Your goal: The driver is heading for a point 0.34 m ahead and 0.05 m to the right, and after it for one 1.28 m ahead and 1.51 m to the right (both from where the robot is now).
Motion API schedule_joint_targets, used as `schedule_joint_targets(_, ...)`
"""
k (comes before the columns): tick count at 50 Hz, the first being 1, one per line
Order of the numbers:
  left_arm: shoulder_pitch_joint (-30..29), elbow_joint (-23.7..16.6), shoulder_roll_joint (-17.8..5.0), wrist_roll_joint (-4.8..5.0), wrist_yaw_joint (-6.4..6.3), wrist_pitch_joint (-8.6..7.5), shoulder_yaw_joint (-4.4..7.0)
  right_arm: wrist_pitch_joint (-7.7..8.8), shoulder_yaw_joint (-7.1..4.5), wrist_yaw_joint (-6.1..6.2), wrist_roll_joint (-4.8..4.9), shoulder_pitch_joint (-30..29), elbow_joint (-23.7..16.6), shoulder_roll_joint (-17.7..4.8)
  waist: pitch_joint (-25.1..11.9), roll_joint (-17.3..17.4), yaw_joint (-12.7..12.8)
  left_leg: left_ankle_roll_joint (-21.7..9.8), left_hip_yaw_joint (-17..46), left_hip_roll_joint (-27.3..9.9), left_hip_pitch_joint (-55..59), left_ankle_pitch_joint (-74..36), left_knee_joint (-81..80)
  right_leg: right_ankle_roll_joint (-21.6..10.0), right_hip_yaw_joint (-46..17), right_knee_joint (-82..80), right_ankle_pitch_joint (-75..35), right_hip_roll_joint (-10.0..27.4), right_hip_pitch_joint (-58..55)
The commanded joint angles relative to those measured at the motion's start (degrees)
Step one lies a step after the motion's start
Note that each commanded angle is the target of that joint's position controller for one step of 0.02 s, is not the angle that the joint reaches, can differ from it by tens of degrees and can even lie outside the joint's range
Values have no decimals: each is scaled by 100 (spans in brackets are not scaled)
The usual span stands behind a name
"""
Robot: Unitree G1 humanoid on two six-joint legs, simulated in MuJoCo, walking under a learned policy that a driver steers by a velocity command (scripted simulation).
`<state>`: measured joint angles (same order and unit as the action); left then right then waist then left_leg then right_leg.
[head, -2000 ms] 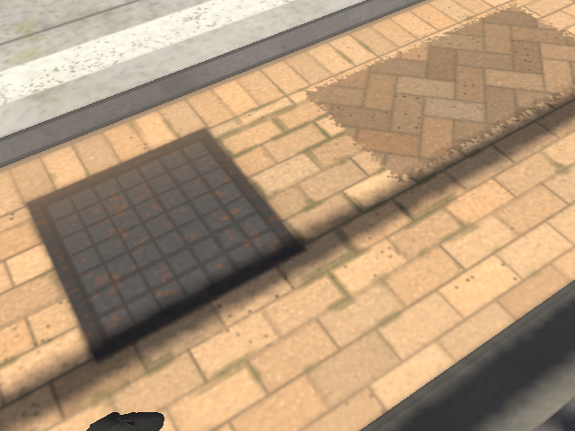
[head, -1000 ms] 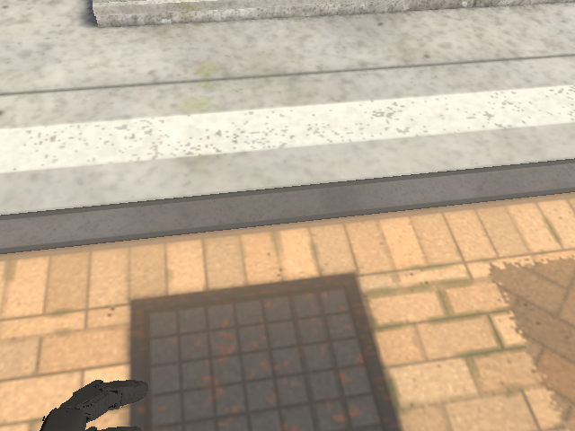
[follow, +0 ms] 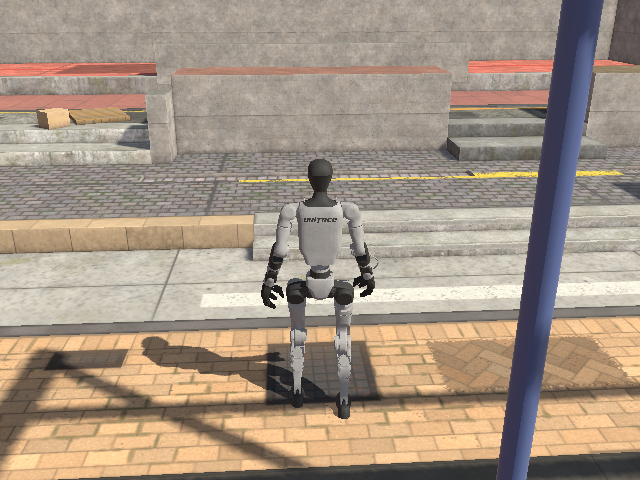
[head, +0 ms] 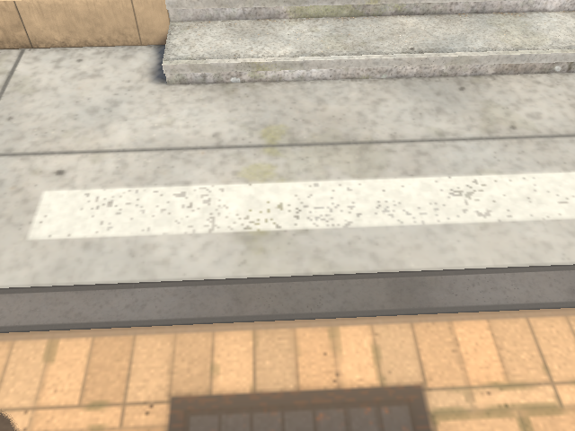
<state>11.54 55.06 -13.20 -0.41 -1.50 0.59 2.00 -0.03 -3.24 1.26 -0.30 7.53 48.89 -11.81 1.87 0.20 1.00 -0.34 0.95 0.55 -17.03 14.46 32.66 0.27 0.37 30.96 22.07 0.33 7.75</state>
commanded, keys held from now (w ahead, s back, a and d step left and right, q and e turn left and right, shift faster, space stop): no key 0.48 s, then w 0.38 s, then w+e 0.12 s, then e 0.02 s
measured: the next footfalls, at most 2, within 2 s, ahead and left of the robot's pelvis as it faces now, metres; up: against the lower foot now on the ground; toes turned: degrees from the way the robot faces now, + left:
right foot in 1.22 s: +0.39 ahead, -0.10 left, +0.00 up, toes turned -10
left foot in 1.72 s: +0.45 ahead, +0.10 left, +0.00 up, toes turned -31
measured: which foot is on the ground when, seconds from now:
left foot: down 0.00-1.00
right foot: down 0.00-0.76, up 0.78-1.00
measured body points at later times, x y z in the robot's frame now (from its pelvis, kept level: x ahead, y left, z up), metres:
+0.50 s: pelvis -0.02 +0.00 +0.00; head -0.01 +0.00 +0.45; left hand -0.01 +0.24 -0.15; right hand +0.06 -0.25 -0.14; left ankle +0.03 +0.12 -0.73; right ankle -0.06 -0.12 -0.73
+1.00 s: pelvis +0.12 +0.04 +0.01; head +0.13 +0.05 +0.46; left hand +0.25 +0.30 -0.12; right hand +0.06 -0.20 -0.13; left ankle +0.04 +0.13 -0.73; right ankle +0.20 -0.12 -0.66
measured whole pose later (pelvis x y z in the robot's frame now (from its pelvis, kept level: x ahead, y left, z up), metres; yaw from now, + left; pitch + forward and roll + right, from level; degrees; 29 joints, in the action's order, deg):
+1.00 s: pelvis +0.12 +0.04 +0.01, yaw -2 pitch +1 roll +1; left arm 10.2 53.8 -14.8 2.0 0.3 -4.3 4.1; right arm 5.7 -1.2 0.0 -0.8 22.8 64.4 -10.4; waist -0.7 -2.1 -2.7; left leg -3.0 -5.0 2.4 -0.2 14.8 14.3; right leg -2.6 -1.4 57.9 7.8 5.3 37.1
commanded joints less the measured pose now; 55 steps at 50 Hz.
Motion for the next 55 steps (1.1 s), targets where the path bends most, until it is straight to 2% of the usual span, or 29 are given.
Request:
schedule_joint_targets(1,169,-86,-549,0,-39,-56,107,52,-145,45,5,-155,-147,-611,-282,10,-6,-291,355,-340,837,-1749,-372,-55,-175,-595,-1103,190,650)
schedule_joint_targets(12,444,276,-424,-7,-70,-118,63,-2,-117,101,13,-136,524,-598,-14,12,-54,-193,274,-251,814,-1040,-608,-85,-150,-853,-609,161,844)
schedule_joint_targets(24,807,518,-263,-4,-75,-164,0,-19,-41,117,23,-9,1058,-560,93,-29,-93,-160,238,-212,734,-788,-730,-116,-126,-975,-526,135,892)
schedule_joint_targets(25,948,587,-235,3,-79,-157,-3,-27,-24,118,22,90,1141,-511,-13,-69,-84,-161,149,-126,756,-171,-709,-155,-113,-1049,30,112,854)
schedule_joint_targets(26,1004,599,-337,36,-93,-142,32,-34,-38,124,48,125,1179,-551,90,-164,-72,-168,10,17,584,672,-562,-261,-185,-1108,762,121,928)
schedule_joint_targets(27,985,544,-495,66,-113,-133,83,-20,-57,126,74,125,1187,-597,247,-326,-46,-188,-138,155,239,1488,-339,-435,-407,-1209,1543,241,983)
schedule_joint_targets(28,1086,500,-593,96,-125,-149,116,31,-57,114,79,-15,1130,-600,442,-456,46,-208,-205,199,-204,1810,-67,-640,-802,-1454,2201,509,973)
schedule_joint_targets(29,1273,506,-758,132,-126,-196,173,120,-36,78,100,-227,1031,-503,600,-753,154,-188,-361,237,-641,1500,444,-907,-1477,-1840,2628,993,803)
schedule_joint_targets(30,1223,484,-963,165,-124,-257,251,218,-16,24,131,-337,963,-416,800,-1053,153,-205,-398,94,-991,929,1067,-1203,-2192,-2182,2683,1585,711)
schedule_joint_targets(31,1176,458,-957,160,-118,-315,270,298,-16,-27,153,-399,923,-419,950,-1036,144,-269,-227,-146,-1297,861,1420,-1377,-2528,-2295,2440,1900,668)
schedule_joint_targets(32,1131,421,-847,139,-98,-371,254,366,-23,-71,188,-407,898,-436,1017,-950,107,-332,-139,-286,-1556,1088,1550,-1382,-2516,-2257,1989,1944,473)
schedule_joint_targets(34,967,343,-757,193,-38,-414,245,474,-20,-132,250,-279,907,-419,946,-814,-50,-428,-217,-351,-1238,1180,701,-1116,-1917,-1986,1198,1652,298)
schedule_joint_targets(36,822,289,-779,221,12,-382,249,504,-99,-151,228,503,1275,-447,563,-669,-384,-330,-703,112,632,178,-301,-847,-1095,-1397,470,1064,1021)
schedule_joint_targets(37,745,236,-792,202,19,-395,239,482,-179,-148,203,1126,1484,-562,276,-524,-635,-325,-574,163,1476,6,-389,-730,-791,-786,-362,824,1371)
schedule_joint_targets(38,516,95,-531,161,41,-436,161,487,-293,-121,171,1942,1634,-950,-34,541,-954,-657,916,-794,2267,449,-1087,-395,-103,1114,-925,287,2035)
schedule_joint_targets(39,563,-139,-116,172,12,-540,73,525,-361,-172,155,2577,1681,-1483,-467,1934,-995,-1533,3606,-2085,3010,1199,-2171,-132,131,2940,685,-391,3308)
schedule_joint_targets(40,388,-205,-351,301,22,-623,133,624,-191,-192,74,2170,1635,-1092,-180,1194,-748,-1701,4064,-2354,2637,1647,-2288,-252,-546,4005,899,-83,3780)
schedule_joint_targets(41,269,-251,-423,376,77,-684,145,690,-98,-199,77,1662,1457,-826,203,772,-557,-1529,3395,-2191,2325,1612,-2247,-419,-649,4304,344,210,4110)
schedule_joint_targets(42,257,-216,-447,340,97,-716,161,719,-30,-230,68,1319,1333,-701,296,476,-412,-1317,2690,-1915,2072,1227,-2301,-503,-550,4180,-228,444,4052)
schedule_joint_targets(43,206,-216,-513,265,92,-729,213,718,12,-255,58,1126,1258,-664,366,330,-305,-1168,2160,-1723,1855,618,-2358,-514,-491,3844,-647,601,3939)
schedule_joint_targets(44,230,-195,-563,238,115,-693,259,693,64,-245,36,1107,1253,-533,332,371,-231,-999,1590,-1511,1713,11,-2404,-492,-444,3577,-902,691,3668)
schedule_joint_targets(45,279,-159,-499,250,149,-638,266,666,89,-216,13,1227,1282,-487,277,457,-212,-911,1172,-1381,1670,-464,-2431,-451,-376,3365,-1054,713,3509)
schedule_joint_targets(48,-127,-312,-267,235,195,-502,222,639,81,-91,-51,1558,1365,-679,354,323,-279,-928,520,-1337,1616,-1369,-2553,-264,-316,2842,-1476,661,3703)
schedule_joint_targets(49,-370,-429,-215,233,200,-488,196,630,72,-56,-73,1554,1347,-743,420,274,-310,-930,364,-1348,1560,-1493,-2601,-231,-373,2498,-1652,613,3776)
schedule_joint_targets(51,-776,-643,-134,198,229,-499,132,599,86,8,-105,1287,1221,-818,532,282,-284,-805,-219,-1169,1144,-2406,-2580,-205,-170,1529,-2165,447,3326)
schedule_joint_targets(53,-1201,-843,-104,145,294,-499,76,576,79,67,-70,1333,1183,-926,470,344,-374,-719,-642,-1097,899,-3085,-2460,-193,243,938,-2555,297,2690)
schedule_joint_targets(55,-1375,-1019,-186,142,375,-450,78,511,62,110,9,1420,1200,-997,403,407,-355,-671,-808,-1196,1149,-3588,-2110,-254,339,651,-2520,220,2484)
